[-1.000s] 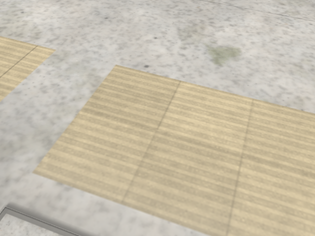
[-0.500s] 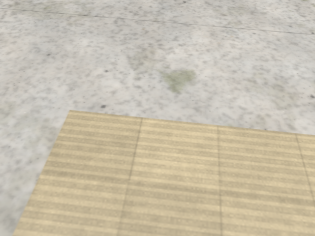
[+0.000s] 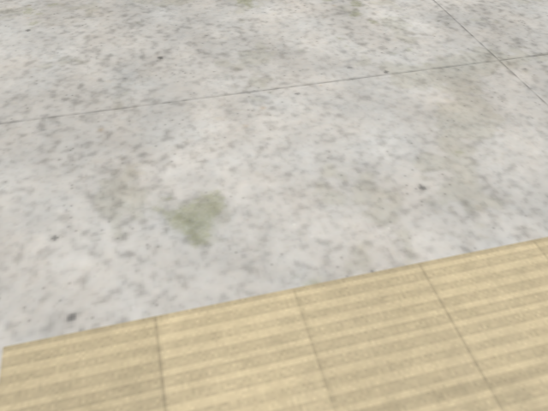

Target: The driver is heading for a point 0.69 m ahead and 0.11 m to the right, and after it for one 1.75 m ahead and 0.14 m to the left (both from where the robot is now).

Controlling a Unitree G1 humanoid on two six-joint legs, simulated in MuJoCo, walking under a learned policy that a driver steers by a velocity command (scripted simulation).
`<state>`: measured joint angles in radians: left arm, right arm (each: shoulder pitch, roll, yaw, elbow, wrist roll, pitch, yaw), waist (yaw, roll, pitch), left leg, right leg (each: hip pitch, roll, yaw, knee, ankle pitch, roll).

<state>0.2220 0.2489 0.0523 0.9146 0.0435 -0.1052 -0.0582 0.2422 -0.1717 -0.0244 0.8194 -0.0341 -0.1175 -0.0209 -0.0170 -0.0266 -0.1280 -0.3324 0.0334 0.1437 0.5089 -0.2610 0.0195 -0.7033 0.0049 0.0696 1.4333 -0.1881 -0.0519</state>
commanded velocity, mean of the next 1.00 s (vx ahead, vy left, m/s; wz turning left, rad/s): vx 0.22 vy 0.00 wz -0.39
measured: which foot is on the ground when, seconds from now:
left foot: down 0.00-0.38, up 0.40-0.80, down 0.82-1.00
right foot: up 0.00-0.36, down 0.38-1.00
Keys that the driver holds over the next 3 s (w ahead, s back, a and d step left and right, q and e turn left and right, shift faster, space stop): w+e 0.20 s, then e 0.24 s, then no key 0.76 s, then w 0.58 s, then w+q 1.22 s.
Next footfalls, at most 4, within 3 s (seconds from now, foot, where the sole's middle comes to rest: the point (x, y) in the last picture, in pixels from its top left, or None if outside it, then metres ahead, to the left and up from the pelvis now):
0.38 right None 0.32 -0.15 -0.77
0.82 left None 0.38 0.08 -0.77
1.88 left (292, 353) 0.73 -0.04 -0.77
2.40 right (377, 292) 0.92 -0.30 -0.77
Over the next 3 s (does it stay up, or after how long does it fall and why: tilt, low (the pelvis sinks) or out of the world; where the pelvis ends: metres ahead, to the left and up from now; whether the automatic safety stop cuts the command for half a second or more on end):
stays up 1.08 -0.10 -0.01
